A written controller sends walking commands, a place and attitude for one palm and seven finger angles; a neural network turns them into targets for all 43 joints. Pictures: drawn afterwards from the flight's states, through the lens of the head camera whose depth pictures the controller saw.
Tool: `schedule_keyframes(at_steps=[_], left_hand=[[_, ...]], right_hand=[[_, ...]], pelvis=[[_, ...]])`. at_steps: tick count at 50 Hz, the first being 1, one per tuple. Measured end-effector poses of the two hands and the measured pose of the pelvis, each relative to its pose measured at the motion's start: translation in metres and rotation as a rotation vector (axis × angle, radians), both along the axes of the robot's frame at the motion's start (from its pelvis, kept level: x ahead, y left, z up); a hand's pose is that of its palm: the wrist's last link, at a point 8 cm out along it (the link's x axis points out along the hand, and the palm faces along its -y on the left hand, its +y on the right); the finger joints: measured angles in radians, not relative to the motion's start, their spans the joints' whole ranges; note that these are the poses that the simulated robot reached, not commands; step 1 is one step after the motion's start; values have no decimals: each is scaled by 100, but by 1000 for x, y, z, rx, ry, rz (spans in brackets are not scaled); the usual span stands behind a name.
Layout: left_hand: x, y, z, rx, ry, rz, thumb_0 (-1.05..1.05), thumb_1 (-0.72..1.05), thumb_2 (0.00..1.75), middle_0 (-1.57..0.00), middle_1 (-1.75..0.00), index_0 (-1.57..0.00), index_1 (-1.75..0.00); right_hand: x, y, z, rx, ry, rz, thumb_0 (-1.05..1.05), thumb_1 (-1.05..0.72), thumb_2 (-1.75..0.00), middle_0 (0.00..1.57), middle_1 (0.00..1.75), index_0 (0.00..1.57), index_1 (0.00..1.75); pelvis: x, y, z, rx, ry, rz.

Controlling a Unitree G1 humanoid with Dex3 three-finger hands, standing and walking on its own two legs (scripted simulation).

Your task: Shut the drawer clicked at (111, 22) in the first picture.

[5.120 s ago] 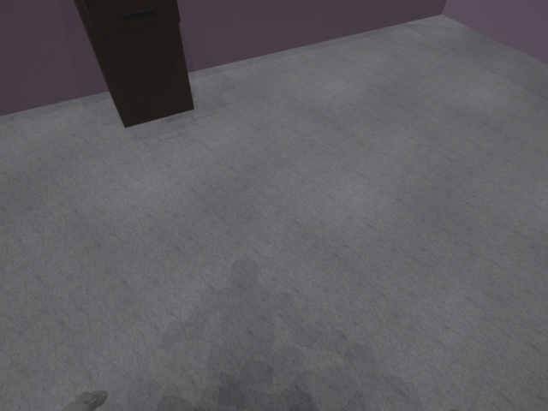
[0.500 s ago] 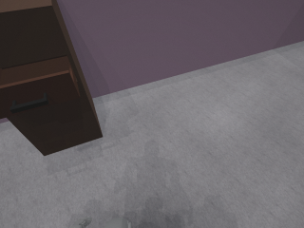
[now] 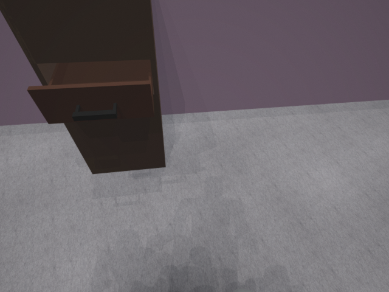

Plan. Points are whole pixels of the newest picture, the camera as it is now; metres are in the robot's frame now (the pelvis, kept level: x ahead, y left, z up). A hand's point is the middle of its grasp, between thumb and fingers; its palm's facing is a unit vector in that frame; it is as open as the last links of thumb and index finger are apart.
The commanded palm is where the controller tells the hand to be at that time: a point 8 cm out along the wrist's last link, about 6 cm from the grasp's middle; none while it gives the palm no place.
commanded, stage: turn to face it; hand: left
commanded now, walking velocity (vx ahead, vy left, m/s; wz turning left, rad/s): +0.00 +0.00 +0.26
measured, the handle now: (96, 111) +0.66 +0.38 -0.11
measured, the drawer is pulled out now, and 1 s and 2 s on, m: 0.14 0.14 0.14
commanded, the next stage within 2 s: take the last steps up to it in 0.14 s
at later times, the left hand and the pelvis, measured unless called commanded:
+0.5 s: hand out of the picture -0.03 +0.15 -0.16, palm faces +0.25 -0.94 -0.22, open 7.3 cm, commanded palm none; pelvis +0.00 -0.03 +0.00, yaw +11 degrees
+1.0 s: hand (96, 286) +0.15 +0.24 -0.17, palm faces +0.18 -0.97 -0.18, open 7.4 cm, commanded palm none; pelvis +0.10 +0.04 +0.00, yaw +10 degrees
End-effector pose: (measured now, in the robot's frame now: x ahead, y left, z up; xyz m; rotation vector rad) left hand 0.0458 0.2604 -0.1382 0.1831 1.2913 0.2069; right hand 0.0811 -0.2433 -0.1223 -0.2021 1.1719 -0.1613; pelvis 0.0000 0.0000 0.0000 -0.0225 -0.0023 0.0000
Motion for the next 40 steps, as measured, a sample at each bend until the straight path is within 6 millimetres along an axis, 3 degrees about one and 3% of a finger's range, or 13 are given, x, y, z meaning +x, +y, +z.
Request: schedule_keyframes(at_steps=[10,16,21,26,30,33,36,40], left_hand=[[-8,-48,9,34,-79,31,0,90,89,-20,-30,-19,-30],[-34,-72,15,7,-67,85,0,90,89,-20,-30,-20,-30],[-63,-73,14,-7,-45,151,1,92,89,-20,-30,-20,-30],[-108,-67,8,-41,43,226,0,91,89,-20,-30,-20,-30],[-146,-55,-3,-82,158,287,0,91,89,-20,-30,-20,-30],[-163,-42,-15,-112,248,302,0,90,89,-20,-30,-20,-30],[-151,-27,-13,-120,278,276,1,91,89,-20,-30,-20,-30],[-97,-4,-8,-110,187,240,1,91,89,-20,-30,-19,-30]], right_hand=[[-20,-23,-36,92,83,15,1,-90,-90,20,30,20,30],[-24,-37,-32,86,126,48,1,-91,-90,20,30,20,30],[-19,-39,-24,64,154,103,1,-91,-90,20,30,20,30],[8,-21,-15,39,141,176,1,-91,-90,20,30,20,30],[41,8,-9,19,74,231,1,-91,-90,20,30,20,30],[57,32,-10,7,11,239,1,-91,-90,20,30,20,30],[52,49,-7,15,0,214,1,-91,-90,20,30,20,30],[30,54,-6,4,77,158,0,-93,-90,20,30,20,30]], pelvis=[[-8,-36,-10,34,-13,71],[-11,-46,-2,44,-21,123],[-7,-44,2,47,-16,163],[-2,-30,4,45,-6,189],[5,-7,-1,29,-2,198],[12,11,-9,21,-8,191],[22,23,-5,16,-20,177],[39,35,2,16,-25,182]])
